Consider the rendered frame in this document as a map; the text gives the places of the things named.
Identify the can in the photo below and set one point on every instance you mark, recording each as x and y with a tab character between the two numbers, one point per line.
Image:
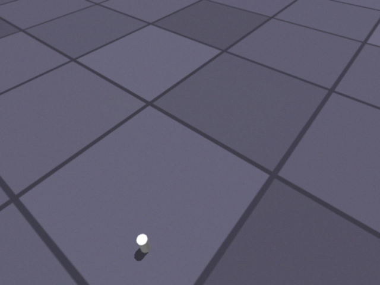
143	243

